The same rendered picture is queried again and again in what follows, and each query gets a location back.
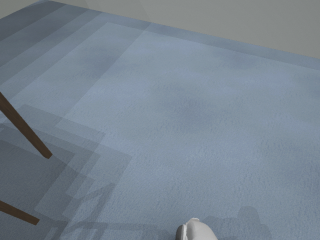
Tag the chair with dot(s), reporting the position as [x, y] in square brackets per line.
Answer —
[8, 209]

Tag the right robot thigh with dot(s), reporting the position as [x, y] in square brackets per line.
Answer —
[195, 230]

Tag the table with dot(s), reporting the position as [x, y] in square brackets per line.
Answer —
[8, 110]

